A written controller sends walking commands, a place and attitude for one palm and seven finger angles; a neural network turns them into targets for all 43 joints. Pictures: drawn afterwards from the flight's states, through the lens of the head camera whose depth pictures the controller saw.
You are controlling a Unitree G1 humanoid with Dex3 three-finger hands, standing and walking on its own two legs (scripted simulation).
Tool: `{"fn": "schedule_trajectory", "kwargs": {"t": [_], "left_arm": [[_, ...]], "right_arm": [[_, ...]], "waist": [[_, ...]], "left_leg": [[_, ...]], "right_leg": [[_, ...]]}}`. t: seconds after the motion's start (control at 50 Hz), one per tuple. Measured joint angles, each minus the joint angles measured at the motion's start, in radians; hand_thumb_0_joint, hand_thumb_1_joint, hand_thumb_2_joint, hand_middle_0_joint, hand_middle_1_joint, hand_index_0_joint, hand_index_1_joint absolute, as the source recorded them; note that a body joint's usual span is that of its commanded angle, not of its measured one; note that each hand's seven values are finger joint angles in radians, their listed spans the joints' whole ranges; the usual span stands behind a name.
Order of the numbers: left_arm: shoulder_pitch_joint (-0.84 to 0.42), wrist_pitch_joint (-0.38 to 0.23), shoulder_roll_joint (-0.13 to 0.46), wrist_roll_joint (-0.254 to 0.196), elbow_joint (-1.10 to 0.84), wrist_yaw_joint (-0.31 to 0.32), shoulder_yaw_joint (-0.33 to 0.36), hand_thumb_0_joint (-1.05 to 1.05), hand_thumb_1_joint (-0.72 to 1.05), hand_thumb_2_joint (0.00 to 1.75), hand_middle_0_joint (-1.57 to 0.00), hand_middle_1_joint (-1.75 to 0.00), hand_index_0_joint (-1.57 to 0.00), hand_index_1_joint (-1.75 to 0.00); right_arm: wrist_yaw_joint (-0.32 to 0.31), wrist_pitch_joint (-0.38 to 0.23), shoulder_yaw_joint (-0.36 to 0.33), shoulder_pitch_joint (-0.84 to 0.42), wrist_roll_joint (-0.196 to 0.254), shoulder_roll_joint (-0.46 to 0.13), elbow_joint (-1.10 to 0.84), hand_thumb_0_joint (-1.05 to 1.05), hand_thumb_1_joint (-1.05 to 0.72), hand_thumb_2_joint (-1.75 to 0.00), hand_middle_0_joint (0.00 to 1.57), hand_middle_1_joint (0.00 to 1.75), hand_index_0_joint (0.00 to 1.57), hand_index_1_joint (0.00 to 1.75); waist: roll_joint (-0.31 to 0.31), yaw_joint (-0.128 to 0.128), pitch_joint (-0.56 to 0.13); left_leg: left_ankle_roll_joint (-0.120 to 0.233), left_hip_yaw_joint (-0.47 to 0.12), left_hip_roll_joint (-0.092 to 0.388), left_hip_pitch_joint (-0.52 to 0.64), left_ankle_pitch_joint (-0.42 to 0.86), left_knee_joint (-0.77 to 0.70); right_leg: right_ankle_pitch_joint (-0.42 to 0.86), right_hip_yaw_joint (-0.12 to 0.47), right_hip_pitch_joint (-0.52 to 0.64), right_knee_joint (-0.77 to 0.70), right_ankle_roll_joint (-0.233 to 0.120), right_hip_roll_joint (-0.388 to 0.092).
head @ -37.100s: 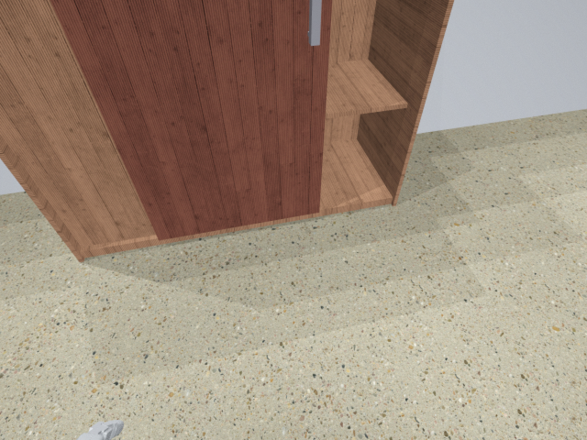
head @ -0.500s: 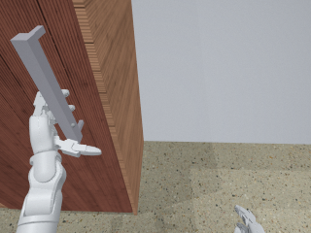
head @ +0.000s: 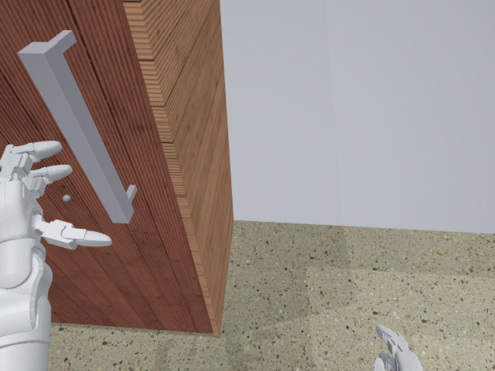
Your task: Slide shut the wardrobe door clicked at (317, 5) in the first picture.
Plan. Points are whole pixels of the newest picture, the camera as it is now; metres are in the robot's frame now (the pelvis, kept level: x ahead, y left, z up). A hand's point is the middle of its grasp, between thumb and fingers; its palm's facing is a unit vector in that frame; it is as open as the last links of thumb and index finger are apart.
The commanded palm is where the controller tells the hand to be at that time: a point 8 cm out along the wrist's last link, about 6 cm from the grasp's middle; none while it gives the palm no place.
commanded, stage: slip the hand off the handle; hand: left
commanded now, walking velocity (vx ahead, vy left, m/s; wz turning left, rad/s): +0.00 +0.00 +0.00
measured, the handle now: (99, 142) +0.35 +0.25 +0.22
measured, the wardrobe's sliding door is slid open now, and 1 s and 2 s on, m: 0.00 0.00 0.00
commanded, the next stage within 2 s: draw the hand back to the body in 0.78 s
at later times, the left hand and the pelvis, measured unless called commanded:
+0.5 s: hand (32, 232) +0.24 +0.31 +0.15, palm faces +0.47 -0.87 -0.15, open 14.7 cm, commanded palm +0.19 +0.35 +0.15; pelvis -0.01 +0.02 +0.00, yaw +0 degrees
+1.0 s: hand (23, 282) +0.17 +0.29 +0.14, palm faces +0.35 -0.92 -0.17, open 14.7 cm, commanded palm +0.13 +0.34 +0.16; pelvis -0.01 +0.02 +0.00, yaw +2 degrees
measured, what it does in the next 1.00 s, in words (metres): stands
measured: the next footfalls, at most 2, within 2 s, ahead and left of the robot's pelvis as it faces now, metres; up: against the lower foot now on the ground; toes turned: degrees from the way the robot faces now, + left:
none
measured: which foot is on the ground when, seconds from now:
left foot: down 0.00-1.00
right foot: down 0.00-1.00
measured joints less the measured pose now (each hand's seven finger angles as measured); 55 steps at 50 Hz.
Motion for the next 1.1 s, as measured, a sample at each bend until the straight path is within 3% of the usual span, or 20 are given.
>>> {"fn": "schedule_trajectory", "kwargs": {"t": [0.18,0.3,0.44,0.72,0.92,1.1], "left_arm": [[-0.032,-0.029,0.045,-0.029,0.067,-0.049,0.06,-0.02,-0.55,0.2,-0.26,-1.15,-0.25,-1.15],[0.074,-0.039,0.004,-0.05,-0.028,-0.067,0.031,-0.02,-0.55,0.2,-0.25,-1.15,-0.25,-1.15],[0.183,-0.043,-0.032,-0.048,-0.147,-0.026,0.024,-0.02,-0.55,0.2,-0.26,-1.15,-0.25,-1.15],[0.366,0.002,-0.056,-0.066,-0.36,-0.042,-0.034,-0.02,-0.55,0.2,-0.26,-1.15,-0.25,-1.15],[0.454,-0.012,-0.061,-0.074,-0.447,-0.034,-0.044,-0.02,-0.55,0.2,-0.26,-1.15,-0.25,-1.15],[0.407,0.188,0.045,-0.202,-0.384,-0.299,-0.02,-0.02,-0.55,0.2,-0.26,-1.15,-0.25,-1.15]], "right_arm": [[-0.009,-0.014,-0.005,0.022,0.003,-0.015,0.009,0.01,-0.9,-0.9,0.21,0.3,0.21,0.3],[-0.002,-0.032,-0.013,0.041,0.001,-0.019,0.0,0.01,-0.9,-0.9,0.2,0.3,0.21,0.3],[0.003,-0.049,-0.007,0.028,-0.006,-0.001,-0.005,0.01,-0.9,-0.9,0.2,0.3,0.21,0.3],[0.006,-0.088,0.013,-0.013,-0.013,0.02,-0.029,0.01,-0.9,-0.9,0.21,0.3,0.21,0.3],[0.01,-0.102,0.02,-0.008,-0.018,0.021,-0.025,0.01,-0.9,-0.9,0.21,0.3,0.21,0.3],[-0.041,-0.143,0.047,0.016,0.038,-0.001,0.001,0.01,-0.9,-0.9,0.21,0.3,0.21,0.3]], "waist": [[0.001,-0.011,0.002],[0.01,-0.006,-0.012],[0.004,0.01,-0.016],[0.008,0.045,-0.02],[0.007,0.057,-0.013],[0.041,0.029,-0.013]], "left_leg": [[0.006,0.004,0.001,-0.038,0.0,0.024],[0.016,0.016,-0.004,-0.037,-0.005,0.026],[0.022,0.016,-0.011,-0.025,-0.009,0.03],[0.029,-0.001,-0.026,-0.001,-0.01,0.032],[0.023,-0.017,-0.028,-0.018,-0.013,0.055],[0.017,-0.038,-0.012,0.052,0.0,0.013]], "right_leg": [[0.007,0.003,-0.034,0.014,0.005,0.0],[0.005,0.015,-0.037,0.017,0.015,-0.005],[0.0,0.014,-0.022,0.02,0.022,-0.011],[-0.006,-0.002,0.01,0.018,0.031,-0.027],[-0.013,-0.019,0.0,0.037,0.026,-0.029],[0.014,-0.037,0.089,-0.04,0.017,-0.01]]}}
